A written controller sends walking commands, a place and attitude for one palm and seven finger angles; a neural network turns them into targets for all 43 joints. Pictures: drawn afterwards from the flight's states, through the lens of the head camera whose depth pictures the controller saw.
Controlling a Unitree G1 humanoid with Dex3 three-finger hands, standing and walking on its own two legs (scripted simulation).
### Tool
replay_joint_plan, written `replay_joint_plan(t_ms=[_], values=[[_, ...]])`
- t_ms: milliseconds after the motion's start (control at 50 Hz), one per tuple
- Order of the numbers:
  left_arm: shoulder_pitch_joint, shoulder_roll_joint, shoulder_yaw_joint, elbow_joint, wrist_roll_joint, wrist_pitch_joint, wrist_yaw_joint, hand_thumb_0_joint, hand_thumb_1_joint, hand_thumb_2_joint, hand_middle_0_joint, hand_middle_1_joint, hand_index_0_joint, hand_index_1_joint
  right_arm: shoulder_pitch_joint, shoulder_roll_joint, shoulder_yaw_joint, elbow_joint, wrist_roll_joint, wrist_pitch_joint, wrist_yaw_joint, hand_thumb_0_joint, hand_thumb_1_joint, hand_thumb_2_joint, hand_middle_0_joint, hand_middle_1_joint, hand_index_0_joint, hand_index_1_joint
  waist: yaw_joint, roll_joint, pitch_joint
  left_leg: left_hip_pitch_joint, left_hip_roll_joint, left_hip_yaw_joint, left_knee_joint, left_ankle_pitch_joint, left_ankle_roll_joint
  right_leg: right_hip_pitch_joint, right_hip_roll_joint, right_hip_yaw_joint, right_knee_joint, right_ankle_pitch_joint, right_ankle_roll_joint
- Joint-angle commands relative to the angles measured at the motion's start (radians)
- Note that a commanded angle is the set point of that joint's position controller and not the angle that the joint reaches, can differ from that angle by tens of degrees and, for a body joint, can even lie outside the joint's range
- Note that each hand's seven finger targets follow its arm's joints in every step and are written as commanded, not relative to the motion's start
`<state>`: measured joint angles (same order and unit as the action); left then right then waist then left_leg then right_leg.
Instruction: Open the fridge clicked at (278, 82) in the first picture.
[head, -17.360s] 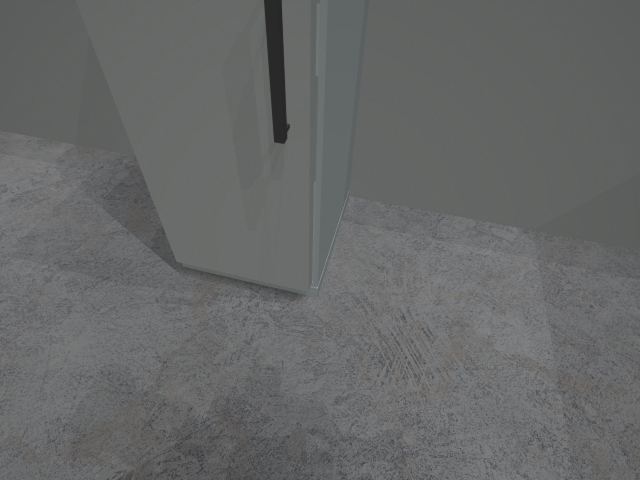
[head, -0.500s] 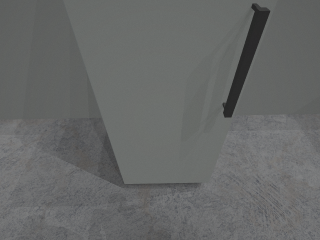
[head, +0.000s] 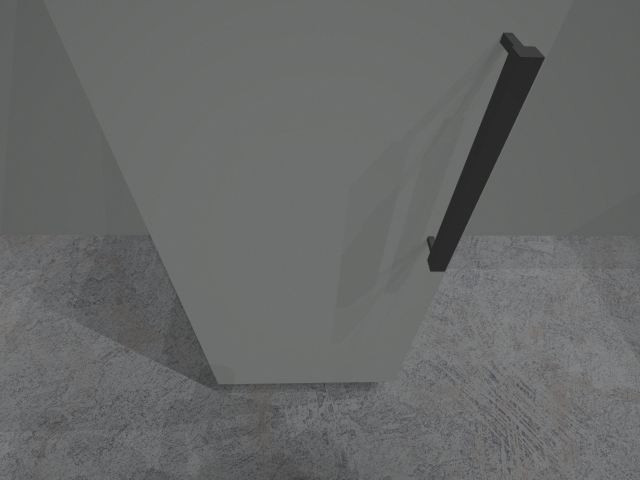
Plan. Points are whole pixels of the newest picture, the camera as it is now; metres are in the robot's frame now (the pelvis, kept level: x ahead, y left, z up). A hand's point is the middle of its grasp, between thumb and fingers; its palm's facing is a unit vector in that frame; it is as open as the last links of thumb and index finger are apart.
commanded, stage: come to a stop and stand still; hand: right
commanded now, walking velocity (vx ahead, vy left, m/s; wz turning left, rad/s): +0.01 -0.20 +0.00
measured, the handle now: (465, 175) +0.47 -0.17 +0.14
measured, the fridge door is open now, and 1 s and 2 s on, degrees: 0 0 0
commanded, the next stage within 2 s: none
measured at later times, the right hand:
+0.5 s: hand out of the picture +0.05 -0.26 -0.18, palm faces +0.00 +0.98 -0.20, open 7.4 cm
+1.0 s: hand out of the picture -0.03 -0.20 -0.19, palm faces +0.03 +0.99 -0.11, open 7.4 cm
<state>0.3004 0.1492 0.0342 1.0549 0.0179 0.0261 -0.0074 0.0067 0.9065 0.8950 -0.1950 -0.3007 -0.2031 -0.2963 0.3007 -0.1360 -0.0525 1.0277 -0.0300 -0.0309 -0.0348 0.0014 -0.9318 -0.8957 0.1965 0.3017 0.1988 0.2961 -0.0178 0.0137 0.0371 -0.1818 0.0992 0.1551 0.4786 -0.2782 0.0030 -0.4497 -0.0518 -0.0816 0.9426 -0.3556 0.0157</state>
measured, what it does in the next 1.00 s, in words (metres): steps on the spot: right foot, then left foot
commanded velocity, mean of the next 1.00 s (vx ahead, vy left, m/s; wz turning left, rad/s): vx -0.01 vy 0.04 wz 0.00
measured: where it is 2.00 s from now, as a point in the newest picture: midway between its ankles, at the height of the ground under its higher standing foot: outside the picture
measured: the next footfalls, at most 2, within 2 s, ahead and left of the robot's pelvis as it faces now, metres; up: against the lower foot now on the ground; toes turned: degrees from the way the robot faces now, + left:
right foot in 0.16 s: +0.14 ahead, -0.17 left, +0.00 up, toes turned -6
left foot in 0.62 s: -0.01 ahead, +0.06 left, +0.00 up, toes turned +7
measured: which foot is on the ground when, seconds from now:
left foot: down 0.00-0.16, up 0.18-0.60, down 0.62-1.00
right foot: up 0.00-0.14, down 0.16-0.62, up 0.64-0.88, down 0.90-1.00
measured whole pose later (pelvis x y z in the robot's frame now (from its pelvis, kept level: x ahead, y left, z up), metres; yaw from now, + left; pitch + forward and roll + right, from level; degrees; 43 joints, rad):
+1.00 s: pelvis +0.01 -0.05 -0.01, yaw +1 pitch +0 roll +0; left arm 0.32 0.11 0.02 1.08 0.02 0.00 0.02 0.01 0.91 0.90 -0.19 -0.30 -0.20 -0.30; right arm 0.36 -0.11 0.00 1.11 -0.02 -0.02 -0.03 0.00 -0.91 -0.90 0.20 0.30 0.20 0.30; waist -0.01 0.03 0.04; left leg -0.14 0.03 0.10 0.49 -0.34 0.00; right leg -0.26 -0.02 -0.08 0.53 -0.27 -0.02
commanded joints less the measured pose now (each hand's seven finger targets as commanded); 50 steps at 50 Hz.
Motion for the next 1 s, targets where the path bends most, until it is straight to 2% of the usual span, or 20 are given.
replay_joint_plan(t_ms=[0, 80, 100, 140, 160, 180, 200, 240, 380, 480, 540, 560, 600, 620, 680, 820, 900, 920, 940, 980], values=[[0.010, 0.015, 0.001, -0.060, -0.004, -0.009, -0.011, 0.000, 0.900, 0.900, -0.200, -0.300, -0.200, -0.300, 0.052, -0.187, -0.041, -0.032, -0.003, -0.003, 0.002, 0.000, -0.900, -0.900, 0.200, 0.300, 0.200, 0.300, -0.007, 0.152, 0.067, -0.107, 0.206, -0.128, -0.193, 0.270, 0.127, 0.044, 0.010, -0.034, -0.162, 0.103, 0.026], [0.007, 0.046, 0.009, -0.073, -0.005, -0.028, -0.001, 0.000, 0.900, 0.900, -0.200, -0.300, -0.200, -0.300, 0.044, -0.193, -0.045, -0.031, -0.007, 0.020, 0.000, 0.000, -0.900, -0.900, 0.200, 0.300, 0.200, 0.300, 0.010, 0.160, 0.021, -0.113, 0.170, -0.111, -0.039, 0.234, 0.084, 0.217, 0.030, -0.055, -0.402, 0.192, 0.026], [0.059, 0.079, 0.015, -0.062, -0.004, -0.038, 0.007, 0.000, 0.900, 0.900, -0.200, -0.300, -0.200, -0.300, 0.051, -0.162, -0.036, -0.032, -0.006, 0.029, -0.001, 0.000, -0.900, -0.900, 0.200, 0.300, 0.200, 0.300, 0.031, 0.071, -0.022, -0.131, 0.121, -0.080, 0.079, 0.161, 0.055, 0.320, -0.003, -0.028, -0.483, 0.287, 0.019], [0.125, 0.219, 0.040, -0.070, -0.001, -0.048, 0.028, 0.000, 0.900, 0.900, -0.200, -0.300, -0.200, -0.300, 0.118, -0.069, -0.009, -0.040, 0.012, 0.048, -0.005, 0.000, -0.900, -0.900, 0.200, 0.300, 0.200, 0.300, 0.041, -0.301, -0.145, -0.219, -0.033, -0.056, 0.399, -0.376, -0.029, 0.390, -0.325, 0.321, -0.583, 0.801, -0.141], [0.093, 0.220, 0.035, -0.082, 0.003, -0.039, 0.034, 0.000, 0.900, 0.900, -0.200, -0.300, -0.200, -0.300, 0.123, -0.076, -0.006, -0.041, 0.012, 0.052, -0.013, 0.000, -0.900, -0.900, 0.200, 0.300, 0.200, 0.300, 0.039, -0.212, -0.127, -0.177, -0.030, -0.123, 0.500, -0.377, -0.010, 0.300, -0.348, 0.311, -0.616, 0.700, -0.202], [0.031, 0.192, 0.027, -0.094, 0.006, -0.046, 0.039, 0.000, 0.900, 0.900, -0.200, -0.300, -0.200, -0.300, 0.119, -0.052, 0.002, -0.038, 0.009, 0.048, -0.013, 0.000, -0.900, -0.900, 0.200, 0.300, 0.200, 0.300, 0.019, -0.159, -0.086, -0.181, -0.023, -0.131, 0.524, -0.335, -0.003, 0.244, -0.327, 0.278, -0.633, 0.621, -0.200], [-0.025, 0.176, 0.022, -0.096, 0.007, -0.050, 0.045, 0.000, 0.900, 0.900, -0.200, -0.300, -0.200, -0.300, 0.117, -0.049, 0.002, -0.013, 0.005, 0.052, -0.013, 0.000, -0.900, -0.900, 0.200, 0.300, 0.200, 0.300, 0.008, -0.257, -0.077, -0.190, -0.016, -0.155, 0.540, -0.291, -0.009, 0.212, -0.306, 0.273, -0.643, 0.596, -0.186], [-0.074, 0.133, 0.009, -0.102, 0.006, -0.047, 0.049, 0.000, 0.900, 0.900, -0.200, -0.300, -0.200, -0.300, 0.109, -0.076, -0.001, -0.005, 0.004, 0.056, -0.003, 0.000, -0.900, -0.900, 0.200, 0.300, 0.200, 0.300, 0.000, -0.232, -0.028, -0.196, -0.018, -0.168, 0.551, -0.215, -0.015, 0.170, -0.267, 0.201, -0.631, 0.628, -0.177], [-0.026, 0.173, 0.045, -0.090, 0.009, -0.031, 0.062, 0.000, 0.900, 0.900, -0.200, -0.300, -0.200, -0.300, 0.048, -0.090, -0.019, -0.062, 0.000, 0.090, 0.012, 0.000, -0.900, -0.900, 0.200, 0.300, 0.200, 0.300, 0.035, -0.092, -0.113, -0.270, -0.059, -0.170, 0.583, -0.189, -0.033, 0.281, -0.305, 0.213, -0.647, 0.460, -0.199], [-0.044, 0.188, 0.057, -0.085, 0.022, -0.018, 0.043, 0.000, 0.900, 0.900, -0.200, -0.300, -0.200, -0.300, 0.036, -0.074, -0.016, -0.076, 0.000, 0.088, 0.027, 0.000, -0.900, -0.900, 0.200, 0.300, 0.200, 0.300, 0.040, -0.172, -0.086, -0.136, -0.065, -0.101, 0.310, -0.224, -0.009, 0.191, -0.261, 0.217, -0.736, 0.033, -0.155], [-0.059, 0.176, 0.060, -0.081, 0.021, -0.006, 0.032, 0.000, 0.900, 0.900, -0.200, -0.300, -0.200, -0.300, 0.144, -0.063, -0.014, -0.030, 0.003, 0.073, 0.024, 0.000, -0.900, -0.900, 0.200, 0.300, 0.200, 0.300, -0.007, -0.150, -0.077, 0.085, -0.102, -0.042, -0.007, -0.103, 0.015, 0.069, -0.181, 0.170, -0.726, -0.146, -0.085], [-0.063, 0.145, 0.056, -0.082, 0.016, 0.000, 0.028, 0.000, 0.900, 0.900, -0.200, -0.300, -0.200, -0.300, 0.192, -0.084, -0.017, -0.013, -0.001, 0.070, 0.020, 0.000, -0.900, -0.900, 0.200, 0.300, 0.200, 0.300, -0.026, -0.071, -0.056, 0.164, -0.085, -0.062, -0.111, -0.078, 0.025, -0.014, -0.116, 0.114, -0.675, -0.196, -0.040], [-0.099, 0.033, 0.028, -0.115, 0.003, 0.013, 0.018, 0.000, 0.900, 0.900, -0.200, -0.300, -0.200, -0.300, 0.127, -0.186, -0.017, -0.038, -0.007, 0.058, 0.005, 0.000, -0.900, -0.900, 0.200, 0.300, 0.200, 0.300, -0.020, 0.289, 0.056, -0.044, 0.226, -0.457, -0.408, -0.504, 0.144, -0.106, 0.030, -0.021, -0.301, -0.120, 0.025], [-0.106, 0.056, 0.028, -0.122, 0.009, 0.013, 0.011, 0.000, 0.900, 0.900, -0.200, -0.300, -0.200, -0.300, 0.036, -0.182, -0.010, -0.074, -0.004, 0.051, 0.000, 0.000, -0.900, -0.900, 0.200, 0.300, 0.200, 0.300, -0.003, 0.204, 0.084, -0.154, 0.263, -0.450, -0.429, -0.474, 0.164, -0.059, 0.006, 0.029, -0.199, -0.105, 0.009], [-0.028, 0.051, 0.019, -0.042, 0.012, 0.001, 0.003, 0.000, 0.900, 0.900, -0.200, -0.300, -0.200, -0.300, -0.022, -0.118, 0.004, -0.056, 0.011, 0.010, 0.002, 0.000, -0.900, -0.900, 0.200, 0.300, 0.200, 0.300, 0.036, 0.136, 0.117, -0.112, 0.140, -0.292, -0.346, -0.159, 0.123, -0.023, -0.005, 0.029, -0.118, 0.048, 0.005], [0.005, 0.027, 0.000, -0.017, 0.001, -0.032, 0.018, 0.000, 0.900, 0.900, -0.200, -0.300, -0.200, -0.300, 0.095, -0.125, 0.005, 0.020, 0.007, -0.006, 0.007, 0.000, -0.900, -0.900, 0.200, 0.300, 0.200, 0.300, -0.006, 0.103, 0.074, 0.016, 0.156, -0.262, -0.190, 0.209, 0.144, 0.116, 0.007, -0.001, -0.400, 0.053, 0.020], [0.095, 0.082, -0.004, 0.037, -0.003, -0.057, 0.044, 0.000, 0.900, 0.900, -0.200, -0.300, -0.200, -0.300, 0.111, -0.054, 0.018, 0.049, 0.019, 0.005, 0.000, 0.000, -0.900, -0.900, 0.200, 0.300, 0.200, 0.300, -0.001, -0.062, -0.037, -0.022, 0.021, -0.152, -0.052, 0.188, 0.040, 0.356, -0.109, 0.084, -0.504, 0.540, -0.033], [0.011, 0.123, -0.006, -0.065, 0.006, -0.045, 0.027, 0.000, 0.900, 0.900, -0.200, -0.300, -0.200, -0.300, 0.109, -0.209, 0.031, 0.007, 0.014, -0.028, -0.013, 0.000, -0.900, -0.900, 0.200, 0.300, 0.200, 0.300, 0.023, -0.024, 0.102, -0.098, 0.006, -0.186, -0.169, 0.177, 0.034, 0.286, -0.034, 0.137, -0.474, 0.316, -0.047], [0.042, 0.091, 0.012, -0.073, 0.006, -0.059, 0.033, 0.000, 0.900, 0.900, -0.200, -0.300, -0.200, -0.300, 0.090, -0.141, 0.017, 0.012, 0.012, -0.020, -0.014, 0.000, -0.900, -0.900, 0.200, 0.300, 0.200, 0.300, 0.037, -0.145, -0.045, -0.043, 0.055, -0.207, -0.048, 0.215, 0.050, 0.271, -0.023, 0.101, -0.407, 0.310, -0.044], [0.034, 0.060, 0.004, -0.062, 0.000, -0.058, 0.043, 0.000, 0.900, 0.900, -0.200, -0.300, -0.200, -0.300, 0.114, -0.120, 0.026, 0.024, 0.014, -0.017, -0.019, 0.000, -0.900, -0.900, 0.200, 0.300, 0.200, 0.300, 0.027, -0.137, -0.121, 0.016, 0.058, -0.203, -0.022, 0.312, 0.061, 0.263, -0.028, 0.101, -0.377, 0.331, -0.052]])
